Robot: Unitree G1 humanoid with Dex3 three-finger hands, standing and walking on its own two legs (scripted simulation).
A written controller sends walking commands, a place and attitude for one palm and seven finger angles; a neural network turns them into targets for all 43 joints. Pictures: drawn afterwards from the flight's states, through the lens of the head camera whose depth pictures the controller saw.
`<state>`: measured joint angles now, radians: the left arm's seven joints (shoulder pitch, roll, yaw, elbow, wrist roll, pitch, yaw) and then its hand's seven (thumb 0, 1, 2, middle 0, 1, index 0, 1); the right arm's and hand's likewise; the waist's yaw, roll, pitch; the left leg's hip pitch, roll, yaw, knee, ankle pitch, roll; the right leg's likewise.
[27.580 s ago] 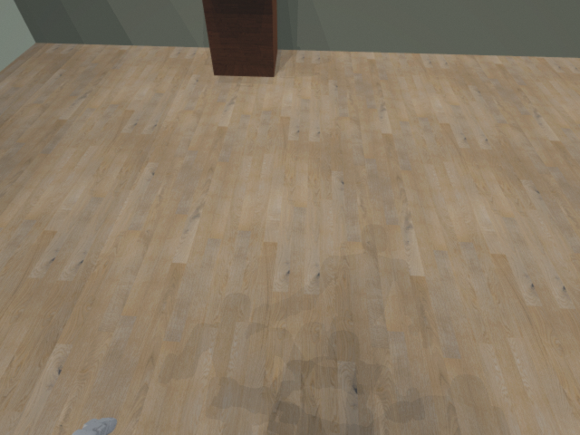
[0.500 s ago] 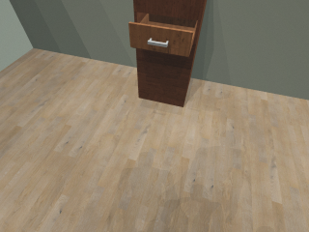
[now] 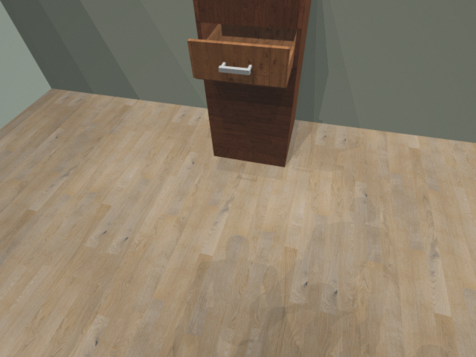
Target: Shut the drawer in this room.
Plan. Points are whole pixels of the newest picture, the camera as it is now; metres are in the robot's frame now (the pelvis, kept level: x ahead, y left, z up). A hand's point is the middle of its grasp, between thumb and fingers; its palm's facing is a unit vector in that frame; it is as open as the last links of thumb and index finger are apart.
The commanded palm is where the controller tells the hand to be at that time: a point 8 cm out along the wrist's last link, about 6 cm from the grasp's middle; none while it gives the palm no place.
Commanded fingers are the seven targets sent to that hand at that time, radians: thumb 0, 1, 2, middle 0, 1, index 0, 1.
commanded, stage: walk to a spot facing it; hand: left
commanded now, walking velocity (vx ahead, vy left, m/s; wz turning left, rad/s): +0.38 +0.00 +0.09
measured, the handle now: (235, 68) +1.09 +0.07 -0.07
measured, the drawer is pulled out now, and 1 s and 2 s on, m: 0.17 0.17 0.17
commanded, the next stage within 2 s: turn to face it in 0.46 s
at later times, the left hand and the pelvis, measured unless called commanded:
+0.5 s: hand out of the picture +0.10 +0.18 -0.17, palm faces +0.15 -0.98 -0.16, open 7.4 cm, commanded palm none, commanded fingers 0.00 0.90 0.90 -0.20 -0.30 -0.20 -0.30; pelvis +0.22 +0.04 -0.01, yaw +3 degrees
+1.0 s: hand (186, 211) +0.49 +0.17 -0.15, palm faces -0.08 -0.97 -0.24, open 7.3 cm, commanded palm none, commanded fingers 0.00 0.90 0.90 -0.20 -0.30 -0.20 -0.30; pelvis +0.38 +0.00 +0.00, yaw -5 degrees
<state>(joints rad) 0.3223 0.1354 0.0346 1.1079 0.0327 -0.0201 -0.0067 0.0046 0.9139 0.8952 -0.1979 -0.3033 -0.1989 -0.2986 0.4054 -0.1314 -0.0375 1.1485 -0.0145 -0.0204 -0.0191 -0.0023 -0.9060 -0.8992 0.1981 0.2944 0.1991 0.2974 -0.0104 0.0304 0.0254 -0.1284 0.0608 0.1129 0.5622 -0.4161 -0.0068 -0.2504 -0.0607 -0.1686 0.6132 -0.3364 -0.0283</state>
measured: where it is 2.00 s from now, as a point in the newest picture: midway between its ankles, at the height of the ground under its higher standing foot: (259, 281)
